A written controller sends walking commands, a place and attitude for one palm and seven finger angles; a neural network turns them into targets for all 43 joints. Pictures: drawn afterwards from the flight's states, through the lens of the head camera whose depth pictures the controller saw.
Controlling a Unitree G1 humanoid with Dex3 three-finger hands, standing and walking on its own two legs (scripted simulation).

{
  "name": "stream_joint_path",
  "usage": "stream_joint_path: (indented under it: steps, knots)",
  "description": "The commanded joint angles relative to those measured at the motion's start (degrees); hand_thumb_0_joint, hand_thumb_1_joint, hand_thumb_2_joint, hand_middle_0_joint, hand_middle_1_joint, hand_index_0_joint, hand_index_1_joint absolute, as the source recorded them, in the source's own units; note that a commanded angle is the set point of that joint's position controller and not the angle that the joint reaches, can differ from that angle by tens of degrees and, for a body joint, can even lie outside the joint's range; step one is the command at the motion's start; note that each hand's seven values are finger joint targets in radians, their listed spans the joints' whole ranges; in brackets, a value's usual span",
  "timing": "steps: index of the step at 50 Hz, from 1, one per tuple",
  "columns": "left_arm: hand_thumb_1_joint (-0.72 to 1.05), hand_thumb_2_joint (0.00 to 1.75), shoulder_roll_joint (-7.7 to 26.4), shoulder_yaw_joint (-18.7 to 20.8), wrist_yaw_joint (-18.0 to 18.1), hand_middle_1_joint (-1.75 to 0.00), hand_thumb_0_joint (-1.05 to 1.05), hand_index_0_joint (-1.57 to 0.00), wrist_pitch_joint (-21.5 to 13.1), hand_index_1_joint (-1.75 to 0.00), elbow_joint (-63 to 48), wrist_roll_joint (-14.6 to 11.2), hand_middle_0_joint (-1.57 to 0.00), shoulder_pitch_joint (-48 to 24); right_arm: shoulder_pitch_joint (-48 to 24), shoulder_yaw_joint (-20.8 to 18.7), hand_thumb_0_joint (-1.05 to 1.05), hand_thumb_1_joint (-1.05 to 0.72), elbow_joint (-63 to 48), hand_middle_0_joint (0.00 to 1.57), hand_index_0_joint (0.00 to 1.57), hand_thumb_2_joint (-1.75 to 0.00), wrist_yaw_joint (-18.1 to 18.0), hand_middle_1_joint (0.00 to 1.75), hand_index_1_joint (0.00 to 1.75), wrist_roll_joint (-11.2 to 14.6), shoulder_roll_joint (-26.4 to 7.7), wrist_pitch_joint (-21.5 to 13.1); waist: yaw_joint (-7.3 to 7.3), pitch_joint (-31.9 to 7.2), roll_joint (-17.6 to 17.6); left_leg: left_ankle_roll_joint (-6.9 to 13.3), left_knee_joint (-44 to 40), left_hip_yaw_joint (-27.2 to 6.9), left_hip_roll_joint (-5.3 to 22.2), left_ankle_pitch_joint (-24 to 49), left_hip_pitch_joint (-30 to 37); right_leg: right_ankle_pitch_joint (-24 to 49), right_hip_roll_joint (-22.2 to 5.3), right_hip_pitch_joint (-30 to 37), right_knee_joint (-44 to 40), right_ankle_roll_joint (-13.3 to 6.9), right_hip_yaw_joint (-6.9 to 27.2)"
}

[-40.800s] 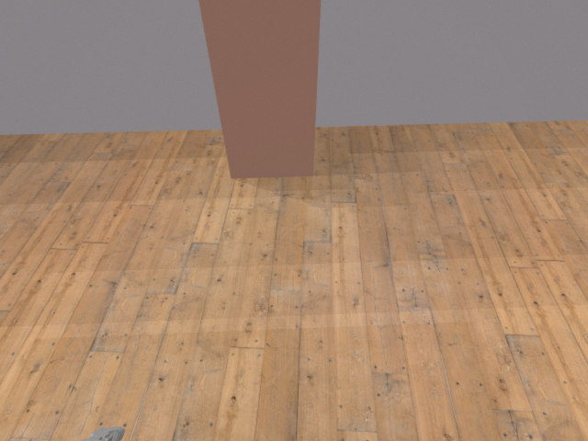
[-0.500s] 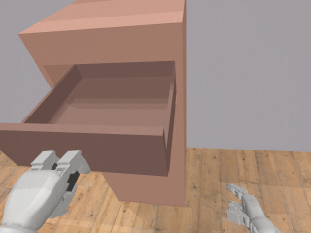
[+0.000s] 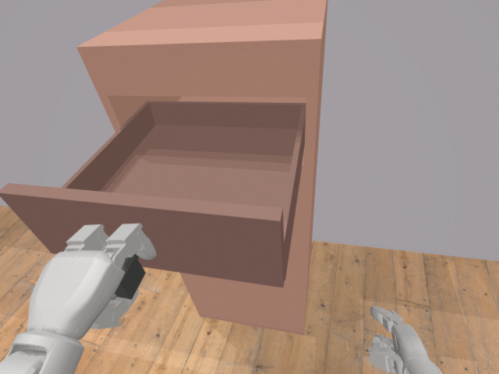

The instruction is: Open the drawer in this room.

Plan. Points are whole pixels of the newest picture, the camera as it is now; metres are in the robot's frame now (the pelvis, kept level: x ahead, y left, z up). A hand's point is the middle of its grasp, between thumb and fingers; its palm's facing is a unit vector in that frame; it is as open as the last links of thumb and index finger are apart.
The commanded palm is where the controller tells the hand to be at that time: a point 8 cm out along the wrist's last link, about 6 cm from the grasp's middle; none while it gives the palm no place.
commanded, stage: open the thumb to release the handle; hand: left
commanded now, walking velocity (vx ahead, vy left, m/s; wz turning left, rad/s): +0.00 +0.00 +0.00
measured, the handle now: (127, 263) +0.20 +0.19 +0.16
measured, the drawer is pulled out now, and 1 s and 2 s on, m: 0.28 0.28 0.28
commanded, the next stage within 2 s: lift the hand off the handle in 0.26 s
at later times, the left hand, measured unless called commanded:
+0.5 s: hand (112, 290) +0.16 +0.20 +0.15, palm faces +0.17 -0.15 -0.97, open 13.4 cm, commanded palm +0.13 +0.20 +0.20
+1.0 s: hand (105, 280) +0.17 +0.21 +0.17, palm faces +0.11 -0.10 -0.99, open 13.3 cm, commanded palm +0.14 +0.21 +0.25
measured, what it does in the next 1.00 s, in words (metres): stands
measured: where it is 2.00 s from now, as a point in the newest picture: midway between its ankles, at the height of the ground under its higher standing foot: outside the picture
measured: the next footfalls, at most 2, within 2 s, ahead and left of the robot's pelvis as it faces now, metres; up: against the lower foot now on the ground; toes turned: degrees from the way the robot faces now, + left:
none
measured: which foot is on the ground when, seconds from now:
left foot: down 0.00-1.00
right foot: down 0.00-1.00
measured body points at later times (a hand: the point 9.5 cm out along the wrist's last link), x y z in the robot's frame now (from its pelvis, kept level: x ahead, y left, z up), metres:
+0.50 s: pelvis -0.02 +0.00 +0.00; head -0.04 -0.04 +0.45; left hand +0.15 +0.21 +0.20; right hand +0.21 -0.20 -0.08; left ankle -0.01 +0.08 -0.73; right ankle +0.00 -0.09 -0.73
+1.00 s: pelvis -0.04 +0.00 +0.00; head -0.07 -0.05 +0.45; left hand +0.16 +0.21 +0.22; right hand +0.21 -0.18 -0.07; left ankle -0.01 +0.08 -0.73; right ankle +0.00 -0.09 -0.73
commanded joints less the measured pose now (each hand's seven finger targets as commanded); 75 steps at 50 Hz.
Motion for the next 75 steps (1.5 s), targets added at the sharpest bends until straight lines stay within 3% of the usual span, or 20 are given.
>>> stream_joint_path:
  steps: [1, 5, 8, 15, 17, 18, 21, 33, 36, 43, 45, 48, 50, 57, 61, 63, 66, 70, 72, 75]
  knots:
    - [-0.01, 0.51, 8.95, 9.51, 1.15, -1.25, 0.00, -0.33, 2.47, -1.25, -10.07, 1.77, -0.33, -9.46, -12.81, -0.81, 0.00, -0.90, -10.97, 0.20, 0.20, -0.90, -0.32, 0.30, 0.30, -0.07, -4.56, -3.28, -0.39, -1.94, -5.71, -2.26, -5.33, -1.43, 3.84, 11.57, 1.80, 1.80, -4.15, -0.37, -7.81, 1.21, 3.49]
    - [-0.29, 0.39, 8.00, 8.79, -0.69, -1.22, 0.00, -0.32, 3.42, -1.22, -9.30, 0.08, -0.32, -8.06, -15.51, -0.30, 0.00, -0.90, -11.95, 0.20, 0.20, -0.90, 0.02, 0.30, 0.30, 0.97, -4.80, -3.09, -0.31, -1.13, -4.20, -2.08, -6.82, -1.73, 3.96, 10.72, 1.58, 2.66, -3.75, 1.58, -8.37, 1.41, 3.23]
    - [-0.50, 0.30, 8.29, 8.33, -1.96, -1.20, 0.00, -0.30, 2.97, -1.20, -7.69, 0.60, -0.30, -9.29, -13.89, -0.31, 0.00, -0.90, -11.27, 0.20, 0.20, -0.90, -0.34, 0.30, 0.30, 0.09, -4.59, -2.66, -0.45, 1.08, -7.46, -2.02, -7.16, -0.77, 3.54, 9.74, 1.00, 0.39, -4.38, 1.15, -9.55, 1.90, 3.00]
    - [-0.50, 0.30, 10.57, 11.75, -1.89, -1.20, 0.00, -0.30, 1.76, -1.20, -7.62, -0.45, -0.30, -11.43, -14.60, -0.36, 0.00, -0.90, -10.97, 0.20, 0.20, -0.90, -0.77, 0.30, 0.30, 0.84, -4.69, -3.96, -0.33, -0.76, -3.54, -1.93, -7.65, -1.25, 3.69, 7.33, 1.72, -1.34, -3.84, 1.64, -9.82, 1.52, 3.17]
    - [-0.50, 0.30, 9.04, 10.25, -2.30, -1.20, 0.00, -0.30, 1.49, -1.20, -5.41, 0.55, -0.30, -10.79, -13.17, -0.52, 0.00, -0.90, -10.06, 0.20, 0.20, -0.90, -0.73, 0.30, 0.30, 0.02, -4.13, -3.79, -0.45, 1.06, -6.83, -2.09, -7.18, -0.79, 3.15, 8.30, 1.14, -2.37, -4.20, 0.51, -10.16, 1.48, 3.31]
    - [-0.50, 0.30, 2.37, 4.22, -3.06, -1.20, 0.00, -0.30, 1.45, -1.20, 1.35, 1.09, -0.30, -8.90, -12.39, -0.56, 0.00, -0.90, -9.02, 0.20, 0.20, -0.90, -0.48, 0.30, 0.30, -0.47, -3.32, -3.78, -1.46, 5.89, -8.82, -2.11, -7.27, -0.55, 2.56, 7.33, 0.44, -3.37, -3.86, -2.60, -10.46, 1.42, 2.09]
    - [-0.50, 0.30, 7.00, 7.11, -2.36, -1.20, 0.00, -0.30, 1.02, -1.20, -4.16, 2.63, -0.30, -15.83, -12.46, -0.77, 0.00, -0.90, -9.60, 0.20, 0.20, -0.90, -0.36, 0.30, 0.30, -0.27, -4.06, -3.91, -0.68, -1.02, -4.50, -2.08, -7.71, -0.50, 2.98, 5.12, -0.06, -4.03, -3.92, 0.69, -8.79, 1.14, 2.31]
    - [-0.50, 0.30, 7.01, 4.72, -4.01, -1.20, 0.00, -0.30, 3.46, -1.20, 4.83, 3.83, -0.30, -22.67, -13.68, -0.44, 0.00, -0.90, -7.18, 0.20, 0.20, -0.90, -0.93, 0.30, 0.30, 0.05, -2.99, -3.04, -1.55, 3.54, -7.51, -1.91, -8.65, -1.04, 2.47, 3.03, -1.41, -6.72, -3.92, -0.73, -9.35, 1.04, 2.33]
    - [-0.50, 0.30, 11.24, 7.44, -4.45, -1.20, 0.00, -0.30, 3.51, -1.20, 1.31, 3.75, -0.30, -29.91, -15.21, 0.07, 0.00, -0.90, -7.64, 0.20, 0.20, -0.90, -1.35, 0.30, 0.30, 0.11, -2.91, -3.48, -0.98, -1.68, -4.55, -1.54, -8.51, -1.10, 2.42, 2.67, -0.83, -6.35, -4.22, 2.42, -8.47, 1.06, 2.35]
    - [-0.50, 0.30, 11.91, 8.85, -6.05, -1.20, 0.00, -0.30, 1.52, -1.20, -0.91, 0.04, -0.30, -32.38, -15.60, -0.07, 0.00, -0.90, -7.58, 0.20, 0.20, -0.90, -1.68, 0.30, 0.30, 0.27, -2.72, -4.88, -1.35, 0.10, -5.39, -1.72, -8.56, -1.43, 1.98, 3.49, 1.10, -7.15, -4.33, 0.87, -10.41, 1.29, 2.59]
    - [-0.50, 0.30, 16.16, 12.71, -5.73, -1.20, 0.00, -0.30, 0.54, -1.20, -3.57, -1.76, -0.30, -36.40, -16.51, -0.02, 0.00, -0.90, -7.86, 0.20, 0.20, -0.90, -2.01, 0.30, 0.30, 1.14, -3.23, -6.22, -1.61, -1.65, -2.09, -1.57, -9.00, -1.84, 2.36, 2.23, 1.48, -6.09, -4.00, 2.01, -9.81, 1.28, 2.49]
    - [-0.50, 0.30, 14.10, 11.44, -6.06, -1.20, 0.00, -0.30, -0.50, -1.20, -4.11, -2.23, -0.30, -34.63, -15.53, -0.20, 0.00, -0.90, -7.79, 0.20, 0.20, -0.90, -2.00, 0.30, 0.30, 0.24, -2.64, -6.92, -1.05, -1.44, -4.88, -1.75, -8.44, -1.60, 1.78, 5.26, 2.35, -5.68, -4.56, 1.63, -10.85, 1.37, 2.23]
    - [-0.50, 0.30, 17.29, 14.77, -5.74, -1.20, 0.00, -0.30, -1.12, -1.20, -6.76, -4.13, -0.30, -37.56, -16.72, -0.21, 0.00, -0.90, -8.14, 0.20, 0.20, -0.90, -2.05, 0.30, 0.30, 1.10, -3.22, -8.01, -1.19, -2.36, -0.73, -1.73, -9.01, -2.24, 2.16, 4.09, 2.26, -4.20, -4.35, 2.72, -10.12, 1.20, 2.04]
    - [-0.50, 0.30, 12.69, 9.47, -7.01, -1.20, 0.00, -0.30, 0.36, -1.20, -7.91, -3.27, -0.30, -40.19, -16.54, -0.65, 0.00, -0.90, -7.46, 0.20, 0.20, -0.90, -1.05, 0.30, 0.30, 0.88, -2.54, -8.38, -1.34, -3.14, -1.90, -2.36, -10.42, -2.76, 2.27, 4.53, 1.88, -3.06, -4.01, 2.11, -8.26, 0.94, 0.54]
    - [-0.50, 0.30, 16.93, 12.46, -7.57, -1.20, 0.00, -0.30, 1.02, -1.20, -10.77, -3.55, -0.30, -43.75, -17.52, -0.31, 0.00, -0.90, -8.19, 0.20, 0.20, -0.90, -1.01, 0.30, 0.30, 0.80, -2.74, -8.78, 0.04, -8.41, -2.22, -1.94, -9.85, -3.01, 1.98, 5.96, 1.73, -1.33, -4.32, 6.05, -7.17, 1.04, 0.91]
    - [-0.50, 0.30, 16.41, 12.33, -8.29, -1.20, 0.00, -0.30, 1.77, -1.20, -6.84, -3.74, -0.30, -43.53, -17.14, -0.38, 0.00, -0.90, -6.95, 0.20, 0.20, -0.90, -0.79, 0.30, 0.30, 0.96, -2.85, -8.27, -0.87, -3.04, -3.62, -2.29, -10.36, -3.05, 2.12, 6.66, 1.58, -1.60, -4.29, 2.92, -8.43, 0.94, 0.53]
    - [-0.50, 0.30, 17.77, 12.61, -9.43, -1.20, 0.00, -0.30, 2.25, -1.20, -9.97, -4.86, -0.30, -49.45, -18.53, 0.05, 0.00, -0.90, -7.58, 0.20, 0.20, -0.90, -0.43, 0.30, 0.30, 1.20, -2.65, -8.57, -0.33, -7.14, -1.30, -2.25, -10.61, -3.47, 1.97, 7.09, 1.90, 0.14, -4.26, 5.42, -7.00, 0.91, -0.06]
    - [-0.50, 0.30, 20.52, 15.29, -9.99, -1.20, 0.00, -0.30, 2.08, -1.20, -10.05, -7.25, -0.30, -53.07, -19.58, 0.05, 0.00, -0.90, -7.30, 0.20, 0.20, -0.90, -0.50, 0.30, 0.30, 2.33, -2.82, -9.15, -1.28, -5.55, -1.56, -2.11, -10.79, -4.06, 2.64, 5.09, 2.46, 0.09, -4.06, 4.16, -7.19, 1.00, 0.22]
    - [-0.50, 0.30, 18.30, 12.51, -10.79, -1.20, 0.00, -0.30, 2.14, -1.20, -8.91, -6.51, -0.30, -54.22, -18.76, 0.20, 0.00, -0.90, -6.87, 0.20, 0.20, -0.90, -0.23, 0.30, 0.30, 1.71, -2.16, -8.87, -1.01, -6.43, -3.29, -2.43, -10.68, -3.70, 2.10, 6.50, 3.21, -0.88, -4.32, 3.25, -7.81, 1.19, -0.40]
    - [-0.50, 0.30, 21.42, 15.04, -10.86, -1.20, 0.00, -0.30, 2.06, -1.20, -11.08, -7.88, -0.30, -58.34, -19.81, 0.30, 0.00, -0.90, -6.95, 0.20, 0.20, -0.90, -0.16, 0.30, 0.30, 2.45, -2.69, -9.42, -1.22, -7.34, 0.20, -2.41, -11.01, -4.70, 2.63, 6.19, 3.41, 1.66, -4.00, 4.42, -6.61, 0.79, -0.12]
